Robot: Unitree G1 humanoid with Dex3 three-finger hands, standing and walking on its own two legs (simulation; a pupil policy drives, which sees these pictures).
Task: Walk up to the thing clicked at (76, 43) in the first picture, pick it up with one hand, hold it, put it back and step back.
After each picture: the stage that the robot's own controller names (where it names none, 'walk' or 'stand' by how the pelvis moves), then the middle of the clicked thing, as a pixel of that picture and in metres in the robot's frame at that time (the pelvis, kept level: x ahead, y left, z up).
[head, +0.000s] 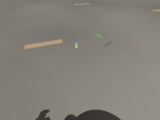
stand; (76, 45) +1.62 +0.31 -0.72
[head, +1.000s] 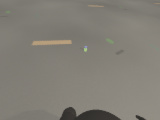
walk; (85, 48) +1.50 +0.10 -0.69
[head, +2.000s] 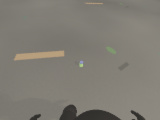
walk; (81, 63) +0.96 +0.10 -0.69
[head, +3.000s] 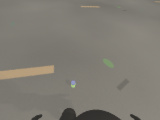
walk; (73, 84) +0.57 +0.15 -0.71
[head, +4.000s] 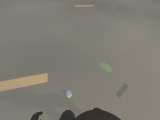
stand; (69, 94) +0.41 +0.19 -0.71
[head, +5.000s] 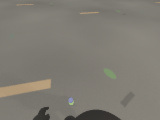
stand; (71, 101) +0.37 +0.20 -0.72
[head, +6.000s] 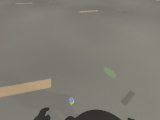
stand; (71, 100) +0.36 +0.20 -0.73
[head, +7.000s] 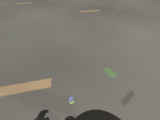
stand; (71, 100) +0.37 +0.20 -0.73
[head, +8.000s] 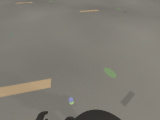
stand; (71, 100) +0.36 +0.20 -0.73
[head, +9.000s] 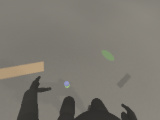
go down; (66, 84) +0.39 +0.20 -0.62
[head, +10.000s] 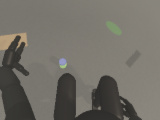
go down; (62, 63) +0.45 +0.21 -0.31
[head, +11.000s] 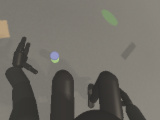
close in; (54, 57) +0.45 +0.22 -0.27
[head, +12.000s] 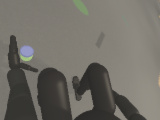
close; (26, 53) +0.44 +0.25 -0.23
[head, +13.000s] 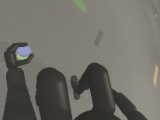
close; (23, 53) +0.43 +0.26 -0.23
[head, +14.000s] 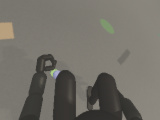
lift; (56, 73) +0.32 +0.21 -0.28
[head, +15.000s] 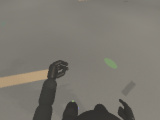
close; (74, 106) +0.24 +0.11 -0.65
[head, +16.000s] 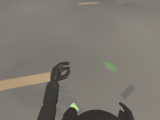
close; (74, 108) +0.23 +0.11 -0.70
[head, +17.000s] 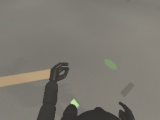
hold; (75, 104) +0.25 +0.10 -0.69
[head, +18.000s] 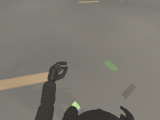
stand; (76, 106) +0.25 +0.10 -0.69
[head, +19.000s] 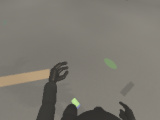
stand; (75, 103) +0.26 +0.10 -0.69
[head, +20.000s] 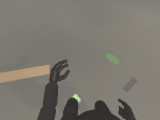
stand; (77, 99) +0.27 +0.09 -0.64
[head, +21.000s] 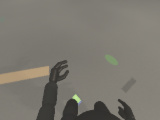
stand; (77, 99) +0.28 +0.09 -0.65
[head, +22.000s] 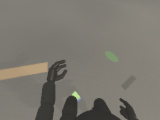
stand; (76, 96) +0.28 +0.08 -0.63
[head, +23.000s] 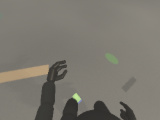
stand; (77, 98) +0.27 +0.08 -0.65
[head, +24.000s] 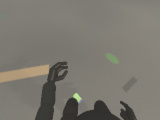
stand; (77, 98) +0.28 +0.08 -0.64
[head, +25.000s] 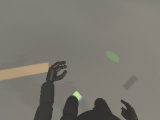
close; (77, 96) +0.29 +0.08 -0.62
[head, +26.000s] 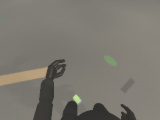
stand; (77, 99) +0.28 +0.08 -0.67
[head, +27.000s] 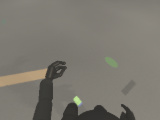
stand; (77, 101) +0.27 +0.08 -0.67
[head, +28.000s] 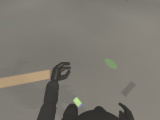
stand; (77, 102) +0.28 +0.08 -0.68
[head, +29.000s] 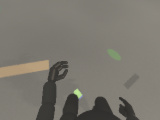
close; (78, 94) +0.29 +0.08 -0.61
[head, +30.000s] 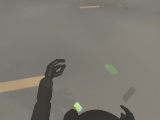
stand; (78, 107) +0.27 +0.07 -0.70
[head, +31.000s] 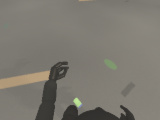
stand; (77, 102) +0.28 +0.08 -0.69
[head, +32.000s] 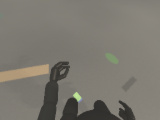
close; (77, 97) +0.29 +0.08 -0.64
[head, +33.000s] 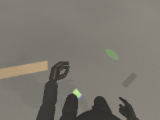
close; (77, 93) +0.30 +0.08 -0.62
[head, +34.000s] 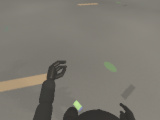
close; (78, 105) +0.27 +0.07 -0.69
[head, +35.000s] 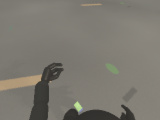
stand; (78, 107) +0.26 +0.07 -0.70
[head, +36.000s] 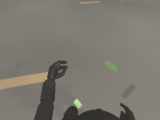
close; (78, 104) +0.28 +0.08 -0.69
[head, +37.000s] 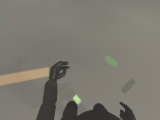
close; (77, 100) +0.28 +0.08 -0.67
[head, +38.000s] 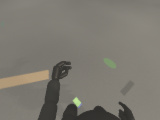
close; (77, 102) +0.27 +0.08 -0.68
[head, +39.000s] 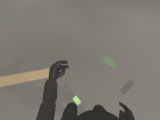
close; (77, 100) +0.28 +0.08 -0.68
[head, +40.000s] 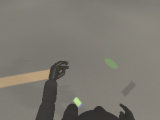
close; (77, 102) +0.27 +0.08 -0.68
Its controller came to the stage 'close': yes
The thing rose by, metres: 0.03
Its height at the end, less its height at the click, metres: -0.02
